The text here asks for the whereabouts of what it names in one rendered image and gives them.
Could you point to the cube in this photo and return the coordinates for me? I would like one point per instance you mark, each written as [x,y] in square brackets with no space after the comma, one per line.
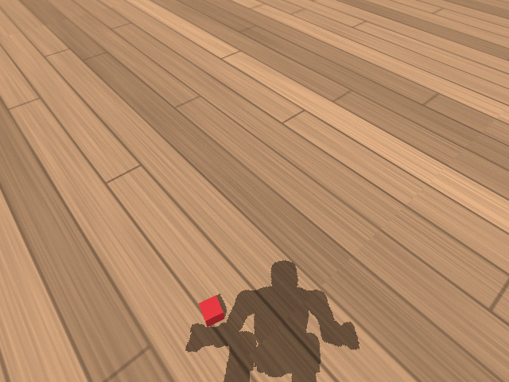
[212,311]

